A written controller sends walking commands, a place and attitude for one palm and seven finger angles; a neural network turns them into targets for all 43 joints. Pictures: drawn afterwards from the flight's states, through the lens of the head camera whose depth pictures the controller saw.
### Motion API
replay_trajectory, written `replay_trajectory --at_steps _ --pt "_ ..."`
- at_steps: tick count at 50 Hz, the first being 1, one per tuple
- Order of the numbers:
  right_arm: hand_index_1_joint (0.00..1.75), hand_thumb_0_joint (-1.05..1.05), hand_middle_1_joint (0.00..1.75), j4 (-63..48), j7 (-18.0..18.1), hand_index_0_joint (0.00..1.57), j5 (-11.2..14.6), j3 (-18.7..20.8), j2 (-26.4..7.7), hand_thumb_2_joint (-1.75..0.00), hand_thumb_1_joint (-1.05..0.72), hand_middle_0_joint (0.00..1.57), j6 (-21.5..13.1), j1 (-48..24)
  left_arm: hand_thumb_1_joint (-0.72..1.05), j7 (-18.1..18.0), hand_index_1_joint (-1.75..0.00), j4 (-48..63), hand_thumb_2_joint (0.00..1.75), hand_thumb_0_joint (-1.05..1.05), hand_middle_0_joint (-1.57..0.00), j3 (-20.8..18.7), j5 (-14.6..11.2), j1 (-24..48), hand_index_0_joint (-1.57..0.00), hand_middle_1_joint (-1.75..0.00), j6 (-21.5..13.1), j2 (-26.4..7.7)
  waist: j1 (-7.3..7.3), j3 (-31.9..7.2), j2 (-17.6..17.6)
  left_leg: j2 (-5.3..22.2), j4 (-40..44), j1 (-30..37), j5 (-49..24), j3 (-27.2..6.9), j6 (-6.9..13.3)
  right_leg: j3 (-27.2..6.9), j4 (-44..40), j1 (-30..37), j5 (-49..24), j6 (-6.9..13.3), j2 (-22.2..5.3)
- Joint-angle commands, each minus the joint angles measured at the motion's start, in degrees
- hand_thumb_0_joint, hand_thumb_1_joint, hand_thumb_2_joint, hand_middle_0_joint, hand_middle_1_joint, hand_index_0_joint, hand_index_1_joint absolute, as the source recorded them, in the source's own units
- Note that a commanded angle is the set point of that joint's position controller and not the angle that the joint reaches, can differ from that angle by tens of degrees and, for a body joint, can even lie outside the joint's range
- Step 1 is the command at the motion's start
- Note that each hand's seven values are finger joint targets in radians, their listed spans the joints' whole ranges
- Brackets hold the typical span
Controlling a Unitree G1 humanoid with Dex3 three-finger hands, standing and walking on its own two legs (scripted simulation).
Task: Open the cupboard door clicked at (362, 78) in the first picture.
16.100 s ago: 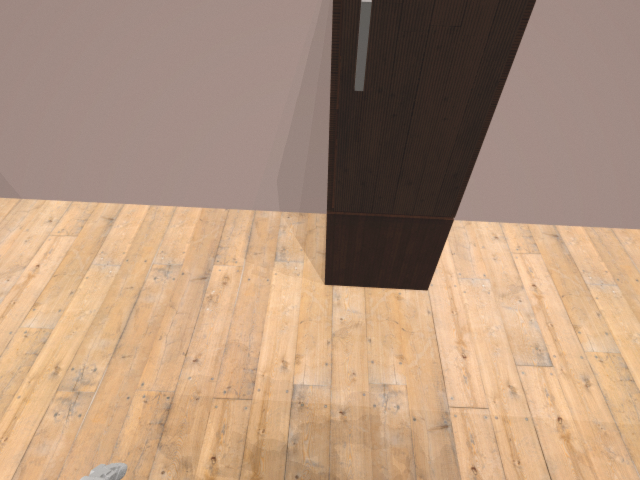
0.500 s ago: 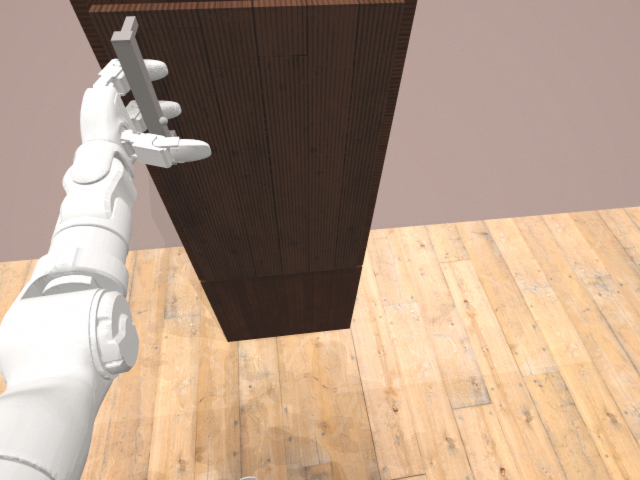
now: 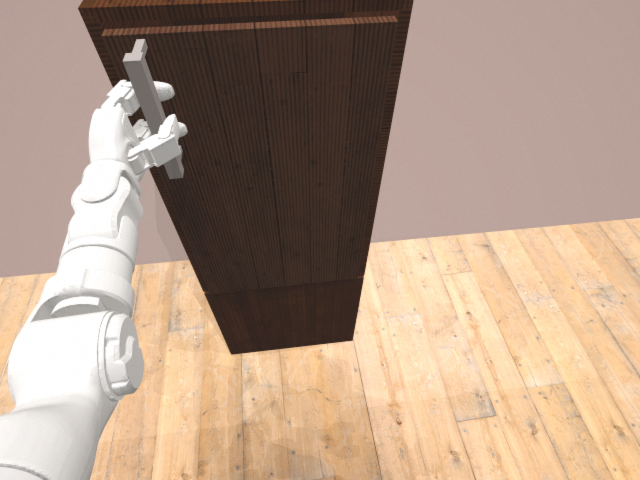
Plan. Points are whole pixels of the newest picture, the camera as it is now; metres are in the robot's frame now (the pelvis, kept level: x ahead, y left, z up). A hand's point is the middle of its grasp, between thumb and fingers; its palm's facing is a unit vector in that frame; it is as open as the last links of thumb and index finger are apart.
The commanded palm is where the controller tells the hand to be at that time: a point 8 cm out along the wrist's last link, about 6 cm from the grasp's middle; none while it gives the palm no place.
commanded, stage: close the thumb around the handle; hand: left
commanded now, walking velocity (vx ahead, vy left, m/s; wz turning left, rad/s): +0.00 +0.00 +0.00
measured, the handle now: (159, 114) +0.54 +0.19 +0.17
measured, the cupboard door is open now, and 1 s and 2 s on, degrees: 1 37 42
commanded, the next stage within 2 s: pull the door open along its arc in 0.04 s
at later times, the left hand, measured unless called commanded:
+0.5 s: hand (176, 161) +0.45 +0.15 +0.18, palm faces +0.06 -1.00 +0.02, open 6.0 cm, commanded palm +0.39 +0.19 +0.17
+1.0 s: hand (257, 236) +0.33 +0.05 +0.18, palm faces +0.40 -0.92 +0.01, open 6.3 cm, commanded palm +0.25 +0.06 +0.17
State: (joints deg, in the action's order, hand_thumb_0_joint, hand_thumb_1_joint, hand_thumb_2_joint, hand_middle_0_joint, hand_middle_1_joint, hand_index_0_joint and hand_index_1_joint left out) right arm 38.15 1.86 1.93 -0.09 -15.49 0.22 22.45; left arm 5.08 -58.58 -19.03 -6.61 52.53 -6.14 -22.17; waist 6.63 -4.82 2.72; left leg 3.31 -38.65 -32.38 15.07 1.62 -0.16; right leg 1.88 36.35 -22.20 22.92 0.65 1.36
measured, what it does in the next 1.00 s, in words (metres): stands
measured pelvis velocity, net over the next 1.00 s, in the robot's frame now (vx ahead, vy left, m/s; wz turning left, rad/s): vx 0.01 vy -0.03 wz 0.06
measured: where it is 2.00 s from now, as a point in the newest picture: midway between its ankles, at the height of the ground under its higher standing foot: outside the picture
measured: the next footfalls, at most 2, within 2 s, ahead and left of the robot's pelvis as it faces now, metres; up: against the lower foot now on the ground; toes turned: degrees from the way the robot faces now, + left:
none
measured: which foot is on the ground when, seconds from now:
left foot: down 0.00-1.00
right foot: down 0.00-1.00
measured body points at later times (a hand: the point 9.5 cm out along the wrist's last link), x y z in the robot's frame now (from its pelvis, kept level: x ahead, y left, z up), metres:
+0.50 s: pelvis +0.01 -0.01 +0.01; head +0.02 -0.02 +0.46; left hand +0.44 +0.20 +0.18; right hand +0.07 -0.27 -0.12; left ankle +0.04 +0.12 -0.72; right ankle -0.05 -0.11 -0.72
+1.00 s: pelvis +0.01 -0.03 +0.01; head -0.02 -0.05 +0.46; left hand +0.30 +0.10 +0.18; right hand +0.25 -0.20 -0.06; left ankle +0.04 +0.12 -0.72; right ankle -0.05 -0.11 -0.72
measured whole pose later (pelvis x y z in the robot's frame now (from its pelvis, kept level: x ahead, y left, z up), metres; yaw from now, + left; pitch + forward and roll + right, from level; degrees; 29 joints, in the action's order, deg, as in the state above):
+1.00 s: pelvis +0.01 -0.03 +0.01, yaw +3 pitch -2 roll +1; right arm 34.4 -3.0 -1.1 -1.1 -9.6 5.6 3.4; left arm -34.4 9.3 12.4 0.2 8.2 21.9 7.5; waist -1.5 -3.7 3.1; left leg 1.6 -32.4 -16.1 14.3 -0.9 -2.2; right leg 4.6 31.1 -5.2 23.8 2.2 0.4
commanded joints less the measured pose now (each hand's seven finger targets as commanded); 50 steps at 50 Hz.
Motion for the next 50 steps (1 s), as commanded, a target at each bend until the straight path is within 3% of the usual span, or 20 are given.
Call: replay_trajectory --at_steps 1,3,5,7,8,10,15,17,20,26,27,28,29,30,32,35,36,39,44,50 --pt "0.30 0.00 0.30 -4.50 0.55 0.20 -0.26 3.01 -8.62 -0.90 -0.90 0.20 -1.94 3.25 0.90 -0.26 -1.35 13.26 0.90 0.00 -0.40 -1.06 -0.51 29.74 -0.40 -1.35 -4.76 -13.29 -0.01 -19.34 0.93 -2.49 0.89 22.94 -15.60 -2.41 2.75 -0.02 -4.81 -4.84 -23.23 -0.10 1.91" --pt "0.30 0.00 0.30 -4.52 0.46 0.20 -0.28 3.02 -8.48 -0.90 -0.90 0.20 -2.03 3.19 0.90 -0.42 -1.35 13.14 0.90 0.00 -0.40 0.48 -0.25 30.86 -0.40 -1.35 -5.01 -11.66 0.46 -19.03 -0.04 -2.45 0.88 22.99 -15.23 -2.64 2.69 0.06 -4.81 -5.39 -22.71 -0.17 1.96" --pt "0.30 0.00 0.30 -4.22 0.61 0.20 -0.42 3.04 -8.70 -0.90 -0.90 0.20 -2.06 3.58 0.90 -0.60 -1.35 12.22 0.90 0.00 -0.40 0.00 -0.18 31.51 -0.40 -1.35 -5.30 -12.41 0.76 -18.73 -1.14 -2.60 0.72 22.14 -14.40 -2.45 2.89 -0.07 -5.02 -4.98 -22.40 -0.30 1.83" --pt "0.30 0.00 0.30 -4.03 0.60 0.20 -0.37 3.04 -8.56 -0.90 -0.90 0.20 -2.06 3.27 0.90 -0.61 -1.35 12.65 0.90 0.00 -0.40 1.03 0.15 33.79 -0.40 -1.35 -5.41 -11.75 1.10 -19.60 0.79 -2.52 0.76 23.13 -14.73 -2.61 2.72 -0.17 -4.72 -5.90 -22.65 -0.30 1.73" --pt "0.30 0.00 0.30 -3.88 0.63 0.20 -0.43 3.19 -8.68 -0.90 -0.90 0.20 -2.08 3.64 0.90 -0.65 -1.35 11.81 0.90 0.00 -0.40 -0.60 0.39 32.34 -0.40 -1.35 -5.52 -13.38 0.39 -20.26 0.33 -2.43 0.62 23.34 -15.29 -2.77 2.60 0.03 -4.45 -5.60 -22.66 -0.16 1.79" --pt "0.30 0.00 0.30 -4.59 0.58 0.20 -0.47 3.17 -8.68 -0.90 -0.90 0.20 -2.04 3.47 0.90 -0.43 -1.35 13.28 0.90 0.00 -0.40 -0.87 -0.08 30.03 -0.40 -1.35 -5.94 -13.08 -0.28 -22.13 0.90 -2.65 0.45 24.19 -17.07 -2.56 2.71 -0.04 -4.27 -3.96 -24.16 -0.05 1.80" --pt "0.30 0.00 0.30 -6.46 0.41 0.20 0.11 3.19 -8.39 -0.90 -0.90 0.20 -1.99 1.39 0.90 0.51 -1.35 17.95 0.90 0.00 -0.40 -0.36 -2.00 20.41 -0.40 -1.35 -4.77 -10.62 -2.30 -22.15 -1.55 -2.92 1.20 23.17 -18.63 -1.56 2.95 0.08 -4.55 0.59 -28.17 -0.01 1.96" --pt "0.30 0.00 0.30 -7.64 0.24 0.20 0.46 3.23 -8.21 -0.90 -0.90 0.20 -1.92 -0.04 0.90 0.70 -1.35 22.69 0.90 0.00 -0.40 -0.40 -2.66 16.73 -0.40 -1.35 -3.79 -10.07 -3.53 -22.39 -0.56 -2.97 1.74 23.77 -19.73 -1.14 2.93 0.01 -4.60 1.88 -30.25 -0.04 1.98" --pt "0.30 0.00 0.30 -9.06 0.27 0.20 0.90 3.26 -7.76 -0.90 -0.90 0.20 -1.90 -1.86 0.90 0.71 -1.35 28.11 0.90 0.00 -0.40 0.35 -3.87 8.24 -0.40 -1.35 -1.44 -7.68 -4.77 -20.99 -3.34 -3.27 2.49 22.82 -20.42 -0.19 3.24 0.14 -5.25 5.39 -33.35 -0.29 1.85" --pt "0.30 0.00 0.30 -11.31 -0.01 0.20 1.52 2.90 -6.28 -0.90 -0.90 0.20 -2.57 -7.43 0.90 -0.79 -1.35 43.43 0.90 0.00 -0.40 3.66 -4.94 -6.03 -0.40 -1.35 3.77 -1.39 -7.06 -17.68 -2.50 -3.34 4.35 24.51 -21.04 0.62 3.07 0.65 -6.08 7.49 -35.19 -0.43 1.32" --pt "0.30 0.00 0.30 -11.65 -0.09 0.20 1.56 2.67 -6.05 -0.90 -0.90 0.20 -2.65 -8.26 0.90 -1.24 -1.35 45.66 0.90 0.00 -0.40 4.72 -4.93 -7.44 -0.40 -1.35 4.86 0.02 -7.16 -16.73 -2.77 -3.39 4.68 24.59 -20.71 0.53 2.97 0.81 -6.29 7.48 -34.73 -0.43 1.31" --pt "0.30 0.00 0.30 -11.86 -0.22 0.20 1.50 2.39 -3.99 -0.90 -0.90 0.20 -3.38 -10.86 0.90 -9.54 -1.35 50.76 0.90 0.00 -0.40 -2.66 -7.68 -5.36 -0.40 -1.35 6.37 1.71 -10.89 -16.75 -2.67 -3.40 4.72 23.49 -20.34 0.63 2.19 1.35 -7.08 8.13 -31.71 -0.34 1.38" --pt "0.30 0.00 0.30 -11.31 -0.65 0.20 0.85 2.15 -3.81 -0.90 -0.90 0.20 -3.70 -12.10 0.90 -13.56 -1.35 52.63 0.90 0.00 -0.40 2.63 -6.35 -9.03 -0.40 -1.35 8.21 7.73 -9.53 -15.10 -2.64 -3.27 5.47 24.15 -19.58 0.64 1.78 1.69 -7.07 7.66 -30.63 -0.46 1.38" --pt "0.30 0.00 0.30 -10.93 -0.86 0.20 0.43 2.10 -3.95 -0.90 -0.90 0.20 -3.77 -12.33 0.90 -17.16 -1.35 53.19 0.90 0.00 -0.40 3.27 -5.27 -11.93 -0.40 -1.35 9.60 8.84 -9.27 -13.54 -6.89 -2.95 5.65 23.40 -19.14 0.13 1.78 2.07 -7.42 7.99 -29.61 -0.61 1.32" --pt "0.30 0.00 0.30 -11.18 -1.37 0.20 -0.40 1.88 -3.54 -0.90 -0.90 0.20 -3.06 -14.63 0.90 -23.01 -1.35 59.10 0.90 0.00 -0.40 7.17 -2.38 -13.78 -0.40 -1.35 12.43 13.03 -9.09 -13.55 -4.12 -2.86 6.00 24.69 -19.72 0.38 1.52 1.73 -7.08 7.97 -29.65 -0.54 0.73" --pt "0.30 0.00 0.30 -11.37 -1.71 0.20 -1.84 1.86 -2.74 -0.90 -0.90 0.20 -1.81 -17.76 0.90 -31.02 -1.35 65.83 0.90 0.00 -0.40 11.95 1.03 -16.32 -0.40 -1.35 16.74 18.49 -8.86 -13.98 -6.46 -2.48 6.00 25.82 -20.56 -0.10 1.16 1.68 -7.61 9.90 -29.82 -0.33 -0.05" --pt "0.30 0.00 0.30 -11.66 -1.99 0.20 -2.05 1.67 -2.08 -0.90 -0.90 0.20 -1.39 -19.11 0.90 -33.06 -1.35 67.12 0.90 0.00 -0.40 14.96 1.81 -18.61 -0.40 -1.35 18.32 22.27 -8.93 -13.31 -6.43 -2.40 6.34 26.17 -20.79 -0.18 0.98 1.87 -7.71 10.15 -30.14 -0.20 -0.43" --pt "0.30 0.00 0.30 -10.92 -2.92 0.20 -2.81 1.50 -1.30 -0.90 -0.90 0.20 0.24 -21.65 0.90 -38.53 -1.35 70.99 0.90 0.00 -0.40 20.48 6.11 -19.87 -0.40 -1.35 22.50 27.02 -8.13 -12.00 -5.73 -2.50 6.19 27.53 -21.97 -0.52 0.52 1.88 -8.37 10.96 -32.82 0.01 -1.37" --pt "0.30 0.00 0.30 -11.24 -4.18 0.20 -3.39 1.53 0.11 -0.90 -0.90 0.20 2.33 -23.86 0.90 -40.23 -1.35 77.67 0.90 0.00 -0.40 30.44 9.71 -26.35 -0.40 -1.35 24.67 35.24 -7.77 -10.80 -7.46 -2.67 5.33 29.04 -23.15 -1.40 0.40 1.77 -8.34 12.09 -36.37 0.29 -1.97" --pt "0.30 0.00 0.30 -12.11 -5.39 0.20 -3.05 0.61 1.52 -0.90 -0.90 0.20 3.98 -27.35 0.90 -39.35 -1.35 84.51 0.90 0.00 -0.40 35.34 7.55 -37.01 -0.40 -1.35 25.60 38.62 -8.50 -8.02 -7.22 -2.84 4.47 28.79 -21.39 -2.11 0.21 1.84 -9.19 12.53 -38.23 0.01 -2.37"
